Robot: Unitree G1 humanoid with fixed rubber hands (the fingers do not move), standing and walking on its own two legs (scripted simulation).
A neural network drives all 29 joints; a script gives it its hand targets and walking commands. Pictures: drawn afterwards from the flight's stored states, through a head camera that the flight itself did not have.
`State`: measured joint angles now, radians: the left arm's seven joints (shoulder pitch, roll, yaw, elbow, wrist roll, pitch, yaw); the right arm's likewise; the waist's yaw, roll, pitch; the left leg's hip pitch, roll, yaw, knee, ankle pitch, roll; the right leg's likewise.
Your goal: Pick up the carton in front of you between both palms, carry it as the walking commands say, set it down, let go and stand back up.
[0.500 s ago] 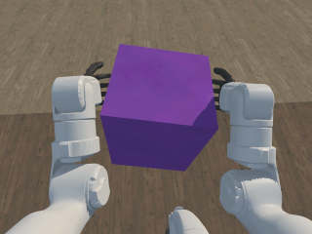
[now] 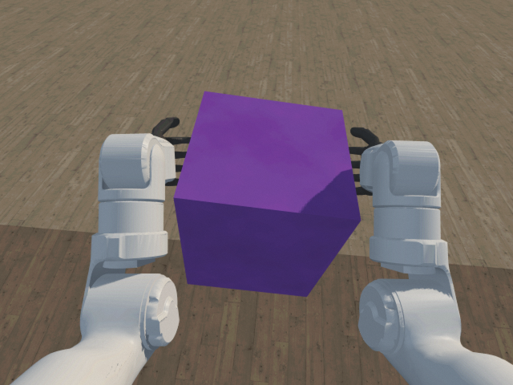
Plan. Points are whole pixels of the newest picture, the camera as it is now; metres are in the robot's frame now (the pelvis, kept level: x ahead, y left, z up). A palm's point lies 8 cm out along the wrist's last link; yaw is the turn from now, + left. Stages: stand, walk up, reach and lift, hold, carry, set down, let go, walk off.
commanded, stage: carry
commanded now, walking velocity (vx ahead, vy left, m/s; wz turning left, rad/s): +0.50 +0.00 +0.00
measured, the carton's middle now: (259, 202) +0.38 +0.02 +0.11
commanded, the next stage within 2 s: none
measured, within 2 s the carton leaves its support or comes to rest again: neither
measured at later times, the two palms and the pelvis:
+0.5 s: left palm (199, 80) +0.60 +0.14 +0.20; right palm (353, 110) +0.55 -0.15 +0.18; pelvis +0.21 +0.04 +0.03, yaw -2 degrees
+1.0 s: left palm out of the picture +0.90 +0.22 +0.26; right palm out of the picture +0.94 -0.07 +0.26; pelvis +0.53 +0.02 +0.10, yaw +0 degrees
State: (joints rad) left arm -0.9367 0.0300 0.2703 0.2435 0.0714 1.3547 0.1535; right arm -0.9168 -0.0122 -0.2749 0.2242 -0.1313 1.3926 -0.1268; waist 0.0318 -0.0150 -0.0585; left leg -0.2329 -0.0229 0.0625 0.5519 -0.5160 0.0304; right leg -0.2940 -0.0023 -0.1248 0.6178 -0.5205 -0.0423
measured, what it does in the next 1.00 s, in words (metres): climbs: left foot 0.04 m higher, then right foot 0.06 m higher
